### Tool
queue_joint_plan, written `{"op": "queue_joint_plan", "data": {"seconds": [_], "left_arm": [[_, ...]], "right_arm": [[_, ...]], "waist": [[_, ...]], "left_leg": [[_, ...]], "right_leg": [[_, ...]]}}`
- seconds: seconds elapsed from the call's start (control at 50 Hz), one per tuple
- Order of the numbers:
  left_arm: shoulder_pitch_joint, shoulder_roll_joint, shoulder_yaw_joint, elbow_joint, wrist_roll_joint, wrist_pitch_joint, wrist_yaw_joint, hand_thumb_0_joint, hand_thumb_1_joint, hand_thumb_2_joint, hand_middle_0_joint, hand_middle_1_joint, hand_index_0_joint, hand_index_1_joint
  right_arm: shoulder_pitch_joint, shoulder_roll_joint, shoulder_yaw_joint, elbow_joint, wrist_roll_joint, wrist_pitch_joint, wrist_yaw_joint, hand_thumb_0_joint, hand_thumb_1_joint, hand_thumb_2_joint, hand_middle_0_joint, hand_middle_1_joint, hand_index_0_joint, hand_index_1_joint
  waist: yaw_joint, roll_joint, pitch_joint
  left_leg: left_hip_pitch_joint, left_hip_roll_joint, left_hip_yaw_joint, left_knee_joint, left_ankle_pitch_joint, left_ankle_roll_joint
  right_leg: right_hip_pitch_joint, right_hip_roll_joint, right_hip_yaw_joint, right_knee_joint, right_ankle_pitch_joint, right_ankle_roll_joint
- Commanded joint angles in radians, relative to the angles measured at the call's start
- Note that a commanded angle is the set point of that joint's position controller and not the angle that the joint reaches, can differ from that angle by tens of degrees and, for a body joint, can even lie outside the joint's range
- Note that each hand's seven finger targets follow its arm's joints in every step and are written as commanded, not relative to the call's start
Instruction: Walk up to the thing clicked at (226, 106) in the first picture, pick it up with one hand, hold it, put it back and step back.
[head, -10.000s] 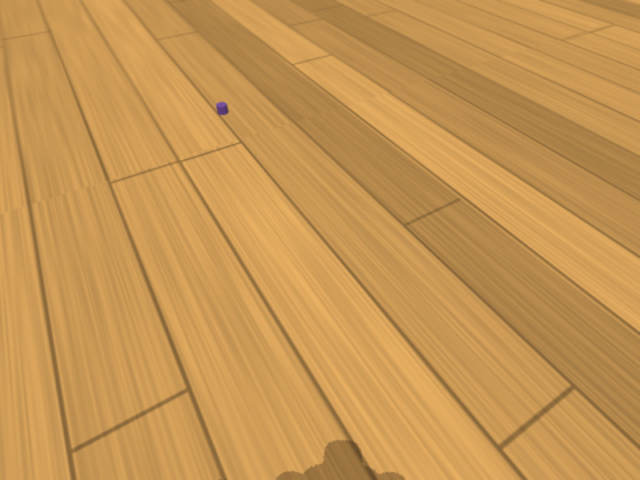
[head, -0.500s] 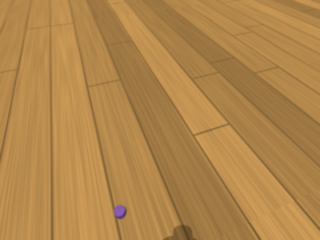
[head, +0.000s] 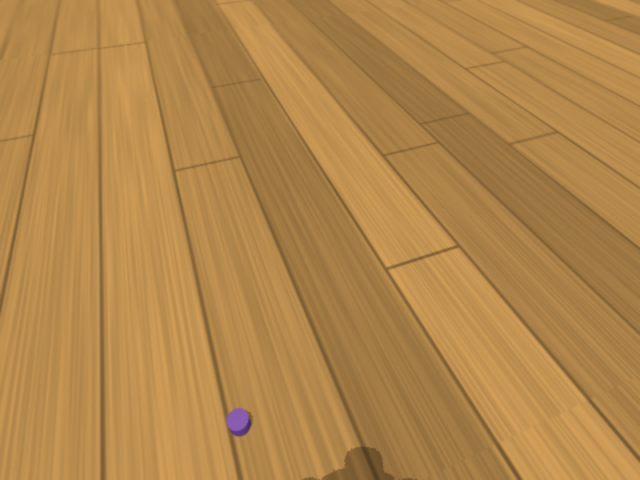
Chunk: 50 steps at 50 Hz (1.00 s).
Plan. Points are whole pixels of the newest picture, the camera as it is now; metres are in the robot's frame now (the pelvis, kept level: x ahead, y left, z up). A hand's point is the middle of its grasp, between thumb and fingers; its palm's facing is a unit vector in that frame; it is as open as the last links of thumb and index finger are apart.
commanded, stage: walk up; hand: left
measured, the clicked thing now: (239, 422) +0.45 +0.26 -0.76
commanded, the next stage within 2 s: none
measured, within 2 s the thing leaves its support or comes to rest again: neither
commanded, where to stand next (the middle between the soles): +0.07 +0.03 m, yaw +0 degrees
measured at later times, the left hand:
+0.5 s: hand out of the picture +0.04 +0.31 -0.19, palm faces -0.05 -0.93 -0.35, open 7.3 cm
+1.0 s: hand out of the picture -0.08 +0.29 -0.16, palm faces -0.03 -0.91 -0.42, open 7.3 cm
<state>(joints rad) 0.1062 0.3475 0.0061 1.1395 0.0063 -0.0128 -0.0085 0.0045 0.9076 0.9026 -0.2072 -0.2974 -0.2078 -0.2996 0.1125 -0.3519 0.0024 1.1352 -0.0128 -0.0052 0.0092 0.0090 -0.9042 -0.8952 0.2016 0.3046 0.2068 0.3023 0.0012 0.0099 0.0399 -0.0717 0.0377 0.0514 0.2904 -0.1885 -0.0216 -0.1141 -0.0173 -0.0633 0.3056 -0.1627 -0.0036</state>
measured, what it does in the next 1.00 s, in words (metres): walks backwards: right foot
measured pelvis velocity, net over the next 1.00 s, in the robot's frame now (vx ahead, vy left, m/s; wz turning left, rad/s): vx -0.22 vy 0.02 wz -0.01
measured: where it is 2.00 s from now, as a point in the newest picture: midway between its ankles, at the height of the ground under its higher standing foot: outside the picture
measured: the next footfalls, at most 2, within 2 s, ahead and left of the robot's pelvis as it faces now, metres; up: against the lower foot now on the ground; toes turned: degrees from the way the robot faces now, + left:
right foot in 0.72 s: -0.15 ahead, -0.09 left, +0.00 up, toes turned -1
left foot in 1.04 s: -0.21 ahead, +0.15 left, +0.00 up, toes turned -1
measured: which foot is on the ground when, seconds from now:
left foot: down 0.00-0.74, up 0.76-1.00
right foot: down 0.00-0.32, up 0.34-0.70, down 0.72-1.00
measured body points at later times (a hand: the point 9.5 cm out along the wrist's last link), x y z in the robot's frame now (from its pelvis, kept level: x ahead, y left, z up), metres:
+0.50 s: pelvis -0.10 +0.05 -0.02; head -0.01 +0.08 +0.42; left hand +0.04 +0.36 -0.16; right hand -0.04 -0.27 -0.13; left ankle -0.08 +0.16 -0.75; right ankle -0.14 -0.10 -0.66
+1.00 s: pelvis -0.22 +0.02 -0.03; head -0.15 +0.01 +0.42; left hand -0.08 +0.33 -0.13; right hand -0.12 -0.30 -0.15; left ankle -0.25 +0.15 -0.73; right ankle -0.19 -0.09 -0.75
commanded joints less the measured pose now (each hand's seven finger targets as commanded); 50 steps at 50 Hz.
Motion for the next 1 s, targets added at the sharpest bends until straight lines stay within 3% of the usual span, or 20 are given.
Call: {"op": "queue_joint_plan", "data": {"seconds": [0.0, 0.08, 0.14, 0.16, 0.22, 0.26, 0.28, 0.3, 0.32, 0.4, 0.56, 0.66, 0.68, 0.7, 0.72, 0.74, 0.78, 0.82, 0.92, 0.98], "left_arm": [[-0.020, 0.262, 0.081, -0.108, -0.020, 0.002, 0.029, 0.000, 0.900, 0.900, -0.200, -0.300, -0.200, -0.300], [-0.057, 0.291, 0.099, -0.177, -0.010, 0.021, 0.029, 0.000, 0.900, 0.900, -0.200, -0.300, -0.200, -0.300], [-0.111, 0.313, 0.106, -0.236, 0.013, 0.032, 0.032, 0.000, 0.900, 0.900, -0.200, -0.300, -0.200, -0.300], [-0.131, 0.313, 0.108, -0.254, 0.020, 0.033, 0.032, 0.000, 0.900, 0.900, -0.200, -0.300, -0.200, -0.300], [-0.146, 0.284, 0.096, -0.289, 0.030, 0.039, 0.035, 0.000, 0.900, 0.900, -0.200, -0.300, -0.200, -0.300], [-0.146, 0.270, 0.092, -0.306, 0.014, 0.058, 0.032, 0.000, 0.900, 0.900, -0.200, -0.300, -0.200, -0.300], [-0.113, 0.220, 0.084, -0.320, 0.002, 0.069, 0.030, 0.000, 0.900, 0.900, -0.200, -0.300, -0.200, -0.300], [-0.071, 0.185, 0.080, -0.322, 0.000, 0.079, 0.036, 0.000, 0.900, 0.900, -0.200, -0.300, -0.200, -0.300], [-0.084, 0.218, 0.093, -0.330, 0.010, 0.084, 0.047, 0.000, 0.900, 0.900, -0.200, -0.300, -0.200, -0.300], [0.004, 0.233, 0.100, -0.288, -0.001, 0.088, 0.048, 0.000, 0.900, 0.900, -0.200, -0.300, -0.200, -0.300], [-0.024, 0.206, 0.108, -0.375, 0.015, 0.062, 0.032, 0.000, 0.900, 0.900, -0.200, -0.300, -0.200, -0.300], [0.128, 0.196, 0.123, -0.322, 0.026, 0.054, 0.022, 0.000, 0.900, 0.900, -0.200, -0.300, -0.200, -0.300], [0.156, 0.210, 0.129, -0.318, 0.032, 0.047, 0.023, 0.000, 0.900, 0.900, -0.200, -0.300, -0.200, -0.300], [0.140, 0.291, 0.150, -0.336, 0.044, 0.040, 0.021, 0.000, 0.900, 0.900, -0.200, -0.300, -0.200, -0.300], [0.076, 0.362, 0.165, -0.358, 0.026, 0.046, 0.016, 0.000, 0.900, 0.900, -0.200, -0.300, -0.200, -0.300], [0.048, 0.372, 0.161, -0.394, 0.033, 0.035, 0.017, 0.000, 0.900, 0.900, -0.200, -0.300, -0.200, -0.300], [-0.043, 0.285, 0.136, -0.423, 0.023, 0.035, 0.027, 0.000, 0.900, 0.900, -0.200, -0.300, -0.200, -0.300], [-0.050, 0.261, 0.135, -0.437, 0.036, 0.041, 0.034, 0.000, 0.900, 0.900, -0.200, -0.300, -0.200, -0.300], [0.042, 0.249, 0.133, -0.461, 0.040, 0.056, 0.042, 0.000, 0.900, 0.900, -0.200, -0.300, -0.200, -0.300], [0.021, 0.260, 0.129, -0.476, 0.020, 0.072, 0.030, 0.000, 0.900, 0.900, -0.200, -0.300, -0.200, -0.300]], "right_arm": [[-0.023, -0.237, -0.062, -0.083, 0.022, 0.004, -0.020, 0.000, -0.900, -0.900, 0.200, 0.300, 0.200, 0.300], [-0.015, -0.229, -0.078, -0.131, 0.022, 0.028, -0.019, 0.000, -0.900, -0.900, 0.200, 0.300, 0.200, 0.300], [0.037, -0.214, -0.092, -0.150, 0.010, 0.052, -0.014, 0.000, -0.900, -0.900, 0.200, 0.300, 0.200, 0.300], [0.062, -0.210, -0.095, -0.162, 0.010, 0.060, -0.010, 0.000, -0.900, -0.900, 0.200, 0.300, 0.200, 0.300], [0.097, -0.216, -0.105, -0.186, 0.016, 0.050, -0.008, 0.000, -0.900, -0.900, 0.200, 0.300, 0.200, 0.300], [0.140, -0.227, -0.115, -0.179, -0.007, 0.035, -0.014, 0.000, -0.900, -0.900, 0.200, 0.300, 0.200, 0.300], [0.111, -0.289, -0.131, -0.197, -0.027, 0.028, -0.019, 0.000, -0.900, -0.900, 0.200, 0.300, 0.200, 0.300], [0.061, -0.353, -0.141, -0.229, -0.038, 0.021, -0.020, 0.000, -0.900, -0.900, 0.200, 0.300, 0.200, 0.300], [0.059, -0.415, -0.153, -0.258, -0.023, 0.020, -0.019, 0.000, -0.900, -0.900, 0.200, 0.300, 0.200, 0.300], [-0.050, -0.302, -0.130, -0.301, -0.026, 0.010, -0.048, 0.000, -0.900, -0.900, 0.200, 0.300, 0.200, 0.300], [0.108, -0.291, -0.133, -0.313, -0.010, 0.012, -0.065, 0.000, -0.900, -0.900, 0.200, 0.300, 0.200, 0.300], [-0.001, -0.307, -0.127, -0.363, -0.004, 0.031, -0.049, 0.000, -0.900, -0.900, 0.200, 0.300, 0.200, 0.300], [-0.010, -0.285, -0.119, -0.366, 0.000, 0.034, -0.046, 0.000, -0.900, -0.900, 0.200, 0.300, 0.200, 0.300], [-0.004, -0.247, -0.108, -0.380, 0.007, 0.034, -0.043, 0.000, -0.900, -0.900, 0.200, 0.300, 0.200, 0.300], [-0.037, -0.204, -0.101, -0.383, 0.016, 0.035, -0.055, 0.000, -0.900, -0.900, 0.200, 0.300, 0.200, 0.300], [-0.035, -0.228, -0.114, -0.373, 0.015, 0.042, -0.063, 0.000, -0.900, -0.900, 0.200, 0.300, 0.200, 0.300], [0.041, -0.237, -0.105, -0.336, 0.022, 0.042, -0.059, 0.000, -0.900, -0.900, 0.200, 0.300, 0.200, 0.300], [0.062, -0.233, -0.096, -0.331, 0.025, 0.029, -0.062, 0.000, -0.900, -0.900, 0.200, 0.300, 0.200, 0.300], [0.060, -0.213, -0.092, -0.357, -0.001, 0.012, -0.060, 0.000, -0.900, -0.900, 0.200, 0.300, 0.200, 0.300], [0.139, -0.207, -0.102, -0.328, -0.012, 0.004, -0.054, 0.000, -0.900, -0.900, 0.200, 0.300, 0.200, 0.300]], "waist": [[0.005, -0.036, -0.039], [0.002, -0.091, -0.152], [0.000, -0.203, -0.102], [-0.016, -0.197, -0.081], [-0.030, -0.178, -0.099], [-0.046, -0.079, -0.092], [-0.024, 0.102, -0.088], [0.006, 0.207, -0.077], [-0.036, 0.220, -0.101], [0.044, 0.141, -0.067], [-0.051, 0.132, -0.124], [0.027, 0.152, -0.163], [0.042, 0.116, -0.155], [0.030, -0.063, -0.128], [0.050, -0.276, -0.075], [0.052, -0.253, -0.033], [-0.007, -0.115, -0.011], [-0.007, -0.171, -0.019], [0.043, -0.223, -0.079], [0.000, -0.175, -0.124]], "left_leg": [[-0.060, 0.099, -0.088, 0.126, 0.403, 0.059], [-0.071, 0.022, -0.052, 0.311, 0.210, 0.058], [-0.152, -0.053, -0.068, 0.599, -0.347, 0.062], [-0.151, -0.034, -0.113, 0.658, -0.397, 0.069], [-0.191, -0.026, -0.099, 0.489, -0.277, 0.066], [-0.150, -0.005, -0.077, 0.205, 0.059, 0.062], [-0.124, 0.131, -0.281, 0.102, 0.302, 0.103], [-0.094, 0.261, -0.447, 0.076, 0.518, 0.177], [-0.175, 0.363, -0.533, 0.069, 0.560, 0.281], [-0.086, 0.234, -0.311, 0.165, 0.526, 0.238], [0.144, 0.234, -0.288, 0.260, 0.653, 0.253], [-0.084, 0.221, -0.253, 0.304, 0.407, 0.199], [-0.167, 0.190, -0.231, 0.336, 0.293, 0.150], [-0.341, 0.070, -0.187, 0.451, 0.099, 0.081], [-0.374, -0.120, -0.068, 0.669, -0.352, 0.029], [-0.356, -0.107, -0.172, 0.872, -0.491, 0.023], [-0.366, -0.127, -0.232, 0.958, -0.382, 0.023], [-0.378, -0.135, -0.186, 0.926, -0.332, 0.009], [-0.371, -0.064, -0.097, 0.506, -0.354, 0.005], [-0.208, -0.071, -0.023, 0.155, -0.067, 0.026]], "right_leg": [[0.005, -0.129, 0.111, 0.085, 0.474, -0.042], [-0.023, -0.223, 0.200, 0.087, 0.446, -0.140], [-0.152, -0.367, 0.308, 0.050, 0.379, -0.264], [-0.209, -0.370, 0.286, 0.065, 0.350, -0.271], [-0.144, -0.272, 0.206, 0.205, 0.362, -0.195], [-0.153, -0.182, 0.149, 0.349, 0.229, -0.117], [-0.228, -0.044, 0.096, 0.517, 0.056, -0.060], [-0.355, 0.099, 0.120, 0.664, -0.438, -0.021], [-0.321, 0.113, 0.217, 0.807, -0.540, -0.013], [-0.414, 0.121, 0.280, 1.003, -0.363, -0.005], [-0.364, 0.065, 0.171, 0.593, -0.363, 0.039], [-0.069, 0.039, 0.074, 0.201, -0.135, -0.016], [-0.009, 0.004, 0.117, 0.132, -0.022, -0.036], [0.036, -0.133, 0.342, 0.124, 0.099, -0.101], [-0.102, -0.327, 0.516, 0.060, 0.257, -0.279], [-0.223, -0.391, 0.592, 0.059, 0.352, -0.331], [-0.202, -0.258, 0.371, 0.131, 0.399, -0.262], [-0.153, -0.194, 0.275, 0.180, 0.439, -0.218], [0.063, -0.207, 0.286, 0.265, 0.513, -0.211], [0.025, -0.168, 0.256, 0.376, 0.412, -0.155]]}}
